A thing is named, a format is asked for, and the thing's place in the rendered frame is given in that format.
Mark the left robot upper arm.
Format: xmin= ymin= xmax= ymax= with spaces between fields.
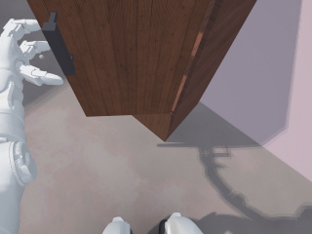
xmin=0 ymin=140 xmax=37 ymax=234

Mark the right robot thigh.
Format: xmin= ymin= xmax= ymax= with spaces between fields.
xmin=165 ymin=216 xmax=203 ymax=234

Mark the handle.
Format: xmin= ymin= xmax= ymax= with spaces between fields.
xmin=42 ymin=11 xmax=76 ymax=76

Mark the left robot hand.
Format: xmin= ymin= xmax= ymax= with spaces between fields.
xmin=0 ymin=19 xmax=63 ymax=86

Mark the left robot thigh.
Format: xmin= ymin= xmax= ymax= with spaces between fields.
xmin=102 ymin=220 xmax=131 ymax=234

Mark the robot left forearm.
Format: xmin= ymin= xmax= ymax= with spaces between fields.
xmin=0 ymin=68 xmax=27 ymax=144

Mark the cupboard door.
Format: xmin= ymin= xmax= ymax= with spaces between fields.
xmin=26 ymin=0 xmax=211 ymax=117

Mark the robot thigh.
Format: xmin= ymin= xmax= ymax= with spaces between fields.
xmin=102 ymin=220 xmax=131 ymax=234
xmin=165 ymin=216 xmax=203 ymax=234

